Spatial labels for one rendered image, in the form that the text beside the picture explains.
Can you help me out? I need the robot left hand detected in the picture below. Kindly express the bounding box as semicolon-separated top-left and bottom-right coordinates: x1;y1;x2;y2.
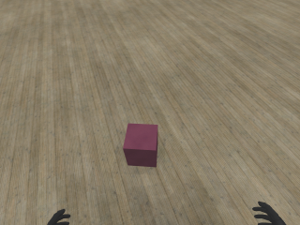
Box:
47;208;70;225

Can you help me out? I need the carton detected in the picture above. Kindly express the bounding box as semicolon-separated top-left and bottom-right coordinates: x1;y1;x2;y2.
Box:
123;123;158;168

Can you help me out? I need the robot right hand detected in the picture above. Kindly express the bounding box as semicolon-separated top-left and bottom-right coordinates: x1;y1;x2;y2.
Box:
252;201;286;225

